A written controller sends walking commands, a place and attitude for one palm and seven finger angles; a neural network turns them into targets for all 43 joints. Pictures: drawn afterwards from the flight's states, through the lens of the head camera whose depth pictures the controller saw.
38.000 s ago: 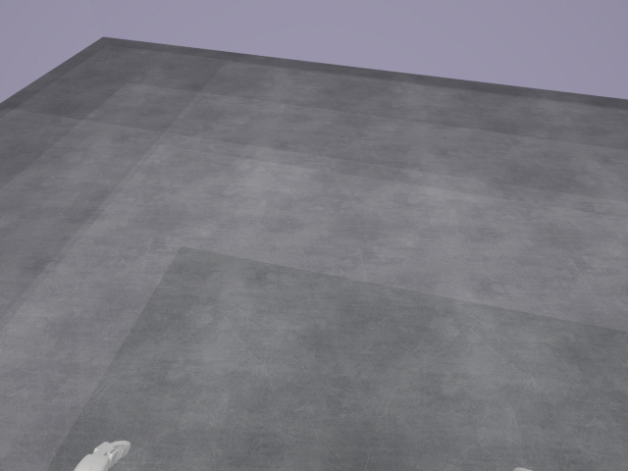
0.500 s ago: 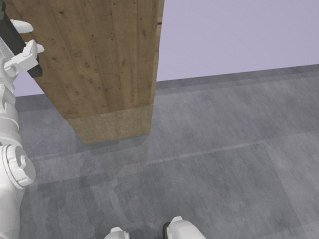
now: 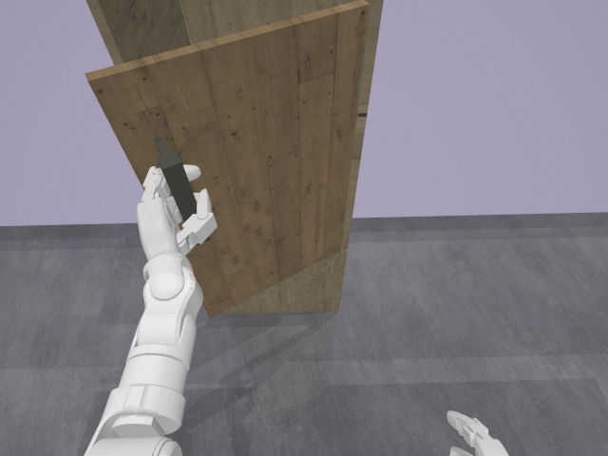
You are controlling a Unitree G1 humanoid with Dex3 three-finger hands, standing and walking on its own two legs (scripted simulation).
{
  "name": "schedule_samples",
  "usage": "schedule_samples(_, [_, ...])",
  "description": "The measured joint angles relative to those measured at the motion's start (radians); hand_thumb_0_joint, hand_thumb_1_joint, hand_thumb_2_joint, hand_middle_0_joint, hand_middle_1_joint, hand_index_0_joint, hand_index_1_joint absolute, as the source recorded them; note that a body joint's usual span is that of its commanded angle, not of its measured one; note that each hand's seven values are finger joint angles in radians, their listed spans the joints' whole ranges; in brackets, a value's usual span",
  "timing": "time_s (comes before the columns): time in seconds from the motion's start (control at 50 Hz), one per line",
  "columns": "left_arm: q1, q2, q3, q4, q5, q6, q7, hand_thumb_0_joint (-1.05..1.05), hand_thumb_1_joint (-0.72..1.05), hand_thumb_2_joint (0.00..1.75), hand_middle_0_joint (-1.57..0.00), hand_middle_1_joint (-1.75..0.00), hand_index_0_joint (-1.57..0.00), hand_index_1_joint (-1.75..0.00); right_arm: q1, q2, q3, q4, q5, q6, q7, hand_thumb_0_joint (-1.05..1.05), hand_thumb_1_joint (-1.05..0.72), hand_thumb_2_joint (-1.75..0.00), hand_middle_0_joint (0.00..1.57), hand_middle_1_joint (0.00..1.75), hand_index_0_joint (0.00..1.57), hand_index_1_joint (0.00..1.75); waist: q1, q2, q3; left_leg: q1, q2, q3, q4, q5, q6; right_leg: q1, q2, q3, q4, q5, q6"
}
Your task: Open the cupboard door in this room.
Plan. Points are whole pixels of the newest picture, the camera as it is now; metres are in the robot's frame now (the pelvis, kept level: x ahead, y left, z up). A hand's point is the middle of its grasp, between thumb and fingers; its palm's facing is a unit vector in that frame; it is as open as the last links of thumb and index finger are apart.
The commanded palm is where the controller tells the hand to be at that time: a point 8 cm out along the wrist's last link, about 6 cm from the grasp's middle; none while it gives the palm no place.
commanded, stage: pull the door open along its arc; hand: left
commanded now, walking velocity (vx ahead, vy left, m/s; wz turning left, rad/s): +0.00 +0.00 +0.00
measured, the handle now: (181, 193) +0.45 +0.18 +0.10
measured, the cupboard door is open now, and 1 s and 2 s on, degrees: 29 50 51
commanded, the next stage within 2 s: open thumb and fingers to let go in 0.28 s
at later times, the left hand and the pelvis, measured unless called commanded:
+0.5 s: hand (275, 260) +0.33 +0.04 +0.10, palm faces +0.43 -0.90 -0.03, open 6.3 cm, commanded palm +0.29 +0.10 +0.09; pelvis -0.01 -0.04 +0.01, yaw +3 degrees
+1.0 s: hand (268, 261) +0.33 +0.05 +0.10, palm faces +0.40 -0.92 -0.01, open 13.7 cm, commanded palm +0.29 +0.10 +0.09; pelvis -0.02 -0.03 +0.01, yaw +2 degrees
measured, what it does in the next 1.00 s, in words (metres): stands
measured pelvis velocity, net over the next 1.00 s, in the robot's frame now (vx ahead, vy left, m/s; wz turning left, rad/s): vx -0.02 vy -0.03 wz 0.04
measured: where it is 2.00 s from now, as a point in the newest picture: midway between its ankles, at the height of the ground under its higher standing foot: outside the picture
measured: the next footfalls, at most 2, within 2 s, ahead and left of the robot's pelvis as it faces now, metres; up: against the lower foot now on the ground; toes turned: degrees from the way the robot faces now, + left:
none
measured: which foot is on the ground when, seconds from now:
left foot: down 0.00-1.00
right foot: down 0.00-1.00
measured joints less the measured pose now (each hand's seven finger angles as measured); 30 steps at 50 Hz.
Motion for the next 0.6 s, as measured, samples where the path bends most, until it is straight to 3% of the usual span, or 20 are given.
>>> schedule_samples(0.12, [0.057,-0.096,-0.096,-0.055,0.048,0.035,0.172,0.0,0.67,0.74,-0.33,-1.35,-0.39,-1.35,-0.02,0.021,0.008,0.032,-0.021,-0.003,-0.018,0.01,-0.9,-0.9,0.2,0.3,0.2,0.3,0.015,-0.006,0.013,0.054,-0.005,-0.02,-0.023,0.015,-0.013,0.054,-0.005,-0.02,-0.004,-0.004,-0.014])
schedule_samples(0.2, [0.116,-0.139,-0.162,-0.111,0.082,0.053,0.236,-0.01,0.67,0.73,-0.34,-1.35,-0.37,-1.34,-0.02,0.027,0.006,0.042,-0.034,-0.004,-0.023,0.01,-0.9,-0.9,0.2,0.3,0.2,0.3,0.023,-0.008,0.021,0.082,-0.005,-0.029,-0.036,0.023,-0.022,0.08,-0.005,-0.029,-0.006,-0.007,-0.023])
schedule_samples(0.4, [0.263,-0.184,-0.33,-0.229,0.115,0.079,0.281,0.0,0.66,0.72,-0.34,-1.34,-0.35,-1.34,-0.045,0.025,0.002,0.06,-0.047,0.005,-0.051,0.01,-0.9,-0.9,0.2,0.3,0.2,0.3,0.025,-0.005,0.049,0.156,-0.001,-0.047,-0.074,0.039,-0.041,0.149,0.0,-0.047,-0.021,-0.011,-0.042])
schedule_samples(0.5, [0.186,-0.177,-0.307,-0.166,0.13,0.092,0.313,-0.01,0.63,0.75,-0.37,-1.34,-0.36,-1.34,-0.093,0.028,0.005,0.084,-0.053,0.017,-0.073,0.01,-0.9,-0.9,0.2,0.3,0.2,0.3,0.028,-0.015,0.064,0.149,0.0,-0.061,-0.079,0.054,-0.045,0.146,0.002,-0.061,-0.024,-0.002,-0.052])
schedule_samples(0.6, [0.156,-0.165,-0.274,-0.134,0.108,0.094,0.282,0.0,0.52,0.73,-0.37,-1.32,-0.37,-1.32,-0.105,0.031,0.004,0.079,-0.054,0.02,-0.084,0.01,-0.9,-0.9,0.2,0.3,0.2,0.3,0.031,-0.014,0.055,0.142,-0.001,-0.061,-0.089,0.066,-0.05,0.136,0.0,-0.062,-0.026,0.006,-0.054])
